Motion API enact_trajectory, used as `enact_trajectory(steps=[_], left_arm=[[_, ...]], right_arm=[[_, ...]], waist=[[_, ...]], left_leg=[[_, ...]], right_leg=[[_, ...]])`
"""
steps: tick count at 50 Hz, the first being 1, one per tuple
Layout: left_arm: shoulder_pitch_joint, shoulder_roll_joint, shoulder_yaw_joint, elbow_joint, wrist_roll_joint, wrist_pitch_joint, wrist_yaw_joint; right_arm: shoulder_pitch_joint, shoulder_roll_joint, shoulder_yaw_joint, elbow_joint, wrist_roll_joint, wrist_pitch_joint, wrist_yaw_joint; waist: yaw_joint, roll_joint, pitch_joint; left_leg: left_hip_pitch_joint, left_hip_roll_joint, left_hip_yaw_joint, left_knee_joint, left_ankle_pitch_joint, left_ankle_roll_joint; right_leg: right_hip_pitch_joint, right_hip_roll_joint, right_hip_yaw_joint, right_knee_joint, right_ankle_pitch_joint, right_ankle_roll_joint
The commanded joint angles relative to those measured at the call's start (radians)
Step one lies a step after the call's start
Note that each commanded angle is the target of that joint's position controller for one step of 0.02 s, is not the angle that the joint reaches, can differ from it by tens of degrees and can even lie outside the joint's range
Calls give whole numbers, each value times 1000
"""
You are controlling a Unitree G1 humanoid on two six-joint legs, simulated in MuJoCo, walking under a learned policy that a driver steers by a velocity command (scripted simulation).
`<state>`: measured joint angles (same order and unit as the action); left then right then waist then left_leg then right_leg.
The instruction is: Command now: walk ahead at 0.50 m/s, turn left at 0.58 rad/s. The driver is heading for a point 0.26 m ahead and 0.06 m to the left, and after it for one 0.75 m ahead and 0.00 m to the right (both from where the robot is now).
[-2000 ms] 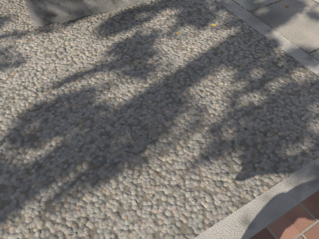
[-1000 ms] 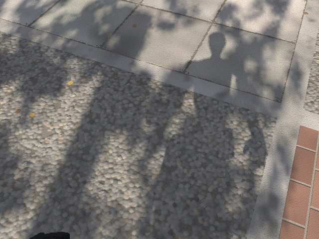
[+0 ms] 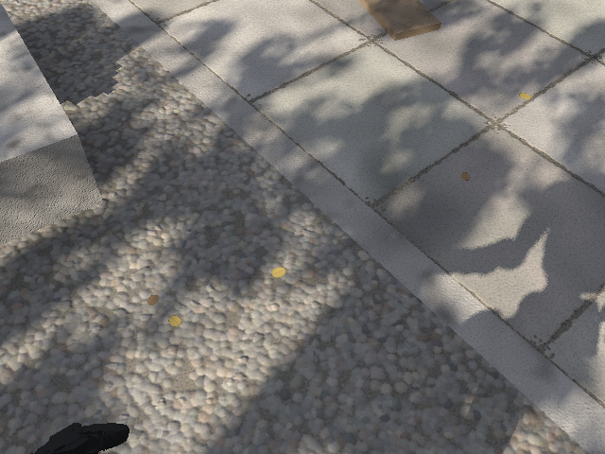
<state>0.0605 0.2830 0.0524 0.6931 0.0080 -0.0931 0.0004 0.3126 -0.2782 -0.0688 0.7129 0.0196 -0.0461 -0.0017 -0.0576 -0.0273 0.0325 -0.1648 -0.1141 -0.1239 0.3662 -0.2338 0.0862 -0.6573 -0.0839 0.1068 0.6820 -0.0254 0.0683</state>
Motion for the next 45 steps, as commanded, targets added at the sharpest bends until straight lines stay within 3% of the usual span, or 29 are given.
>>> enact_trajectory(steps=[1,4,6,7,8,9,10,11,12,13,15,20,25,29,31,32,33,34,35,36,37,38,39,41,45], left_arm=[[-98,72,14,-84,-14,-22,-12],[-75,116,33,-87,-19,-38,-22],[56,143,54,-56,-15,-49,-17],[184,187,69,-44,3,-54,-10],[309,277,92,-17,24,-44,-6],[326,224,82,-5,-1,-37,-14],[279,149,61,-21,-8,-30,-11],[232,122,50,-28,-4,-20,-7],[194,100,41,-22,0,-14,-6],[174,83,34,-17,5,-14,-3],[166,80,34,-2,1,-20,-3],[185,135,52,45,1,-25,0],[240,161,51,93,-13,-8,-1],[291,197,59,137,-39,14,-7],[290,219,59,157,-51,27,-4],[277,215,52,165,-55,33,-2],[281,181,35,161,-44,28,0],[342,60,-7,114,-15,11,-10],[339,91,-3,134,-32,-11,-14],[259,169,25,109,-66,-14,-17],[210,155,23,93,-66,-13,-17],[194,139,24,98,-47,-5,-12],[218,133,30,110,-39,11,-8],[270,85,24,130,-42,41,-7],[190,60,23,98,-36,59,-1]], right_arm=[[30,-169,-48,-49,7,-3,-11],[30,-161,-48,-50,6,3,-15],[0,-131,-39,-65,3,5,-15],[-7,-75,-19,-83,-6,1,-11],[114,-12,1,-109,12,-8,-13],[139,-80,-3,-106,22,-10,-14],[63,-155,-23,-100,21,-5,-14],[-6,-162,-27,-112,8,2,-14],[-44,-150,-29,-125,-3,4,-11],[-49,-137,-32,-130,-1,7,-5],[-32,-98,-27,-130,10,19,3],[-107,-68,-15,-155,3,27,7],[-255,-24,7,-182,2,4,34],[-328,-42,5,-218,4,-4,52],[-259,-78,-14,-209,-7,-7,51],[-113,-115,-37,-166,-10,-9,45],[46,-175,-63,-120,-17,-6,31],[155,-292,-83,-106,-40,-4,13],[166,-246,-68,-115,-36,-8,12],[113,-187,-47,-102,-33,-13,17],[56,-151,-35,-92,-24,-18,19],[-5,-113,-25,-84,-20,-23,23],[-50,-82,-18,-83,-22,-34,26],[-87,-72,-21,-67,-28,-55,23],[-78,-90,-32,-20,-42,-73,6]], waist=[[-17,125,-51],[11,154,-54],[87,168,-96],[147,105,-209],[123,-175,-357],[122,-267,-346],[144,-149,-210],[139,-75,-128],[120,-51,-64],[97,-72,-41],[79,-96,-29],[85,-46,-14],[140,-25,27],[139,-39,59],[70,-71,3],[-19,-64,-80],[-91,-43,-188],[-71,193,-353],[-82,220,-484],[-80,159,-325],[-45,147,-202],[-7,118,-133],[30,143,-96],[71,139,-75],[71,101,-5]], left_leg=[[-68,209,-174,-61,184,132],[8,248,-279,21,133,110],[-8,208,-280,133,178,70],[-93,153,-215,353,128,33],[-425,8,-67,698,-193,-45],[-608,56,-60,882,-364,-62],[-658,104,-64,953,-275,-69],[-642,138,-23,955,-200,-74],[-618,165,-15,911,-145,-76],[-577,194,-13,876,-109,-75],[-532,213,12,834,-79,-78],[-594,232,22,663,73,-103],[-505,198,97,373,234,-81],[-476,167,139,245,126,-36],[-319,119,179,184,55,5],[-107,87,205,118,123,34],[190,143,137,153,183,65],[588,453,-313,145,123,204],[592,559,-592,4,110,262],[471,515,-416,-10,117,207],[332,466,-259,-29,157,169],[211,418,-164,-66,177,141],[115,384,-87,-110,194,122],[17,374,-13,-186,207,124],[15,371,123,-239,269,114]], right_leg=[[161,79,-53,-122,87,0],[205,84,-26,-184,-13,-38],[386,80,-45,-244,-32,-85],[610,-44,62,-227,-66,-145],[972,-278,468,-282,-253,-303],[998,-351,713,-368,-499,-340],[884,-311,586,-391,-557,-297],[765,-269,437,-393,-453,-261],[656,-226,328,-415,-334,-250],[589,-193,245,-438,-255,-237],[530,-165,136,-482,-174,-239],[571,-185,-27,-525,11,-263],[594,-158,-161,-528,64,-238],[699,-209,-167,-490,173,-232],[723,-206,-172,-360,489,-216],[683,-171,-204,-199,603,-194],[506,-126,-218,18,471,-156],[96,22,-216,433,-146,-85],[-1,95,-18,615,-570,-79],[-84,43,16,660,-520,-84],[-95,-4,-16,612,-440,-87],[-67,-35,-27,554,-371,-80],[-5,-60,-20,516,-310,-74],[66,-67,-22,502,-238,-58],[-30,-62,11,371,-91,-40]])
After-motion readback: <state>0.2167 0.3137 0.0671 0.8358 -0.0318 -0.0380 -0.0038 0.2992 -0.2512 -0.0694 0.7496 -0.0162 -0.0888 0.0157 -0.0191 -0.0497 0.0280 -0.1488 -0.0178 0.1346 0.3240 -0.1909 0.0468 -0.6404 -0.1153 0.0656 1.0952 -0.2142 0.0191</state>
